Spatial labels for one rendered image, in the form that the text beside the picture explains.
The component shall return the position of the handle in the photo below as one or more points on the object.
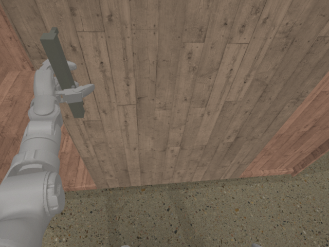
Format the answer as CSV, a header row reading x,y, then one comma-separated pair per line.
x,y
56,57

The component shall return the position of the wardrobe door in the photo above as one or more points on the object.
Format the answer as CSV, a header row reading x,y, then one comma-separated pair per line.
x,y
305,130
185,90

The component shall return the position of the robot left forearm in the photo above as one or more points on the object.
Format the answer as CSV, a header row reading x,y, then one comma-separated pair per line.
x,y
40,144

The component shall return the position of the robot left hand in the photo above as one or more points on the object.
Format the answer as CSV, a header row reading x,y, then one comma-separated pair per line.
x,y
46,84

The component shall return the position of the left robot upper arm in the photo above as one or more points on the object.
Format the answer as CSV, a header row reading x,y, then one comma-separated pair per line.
x,y
27,204

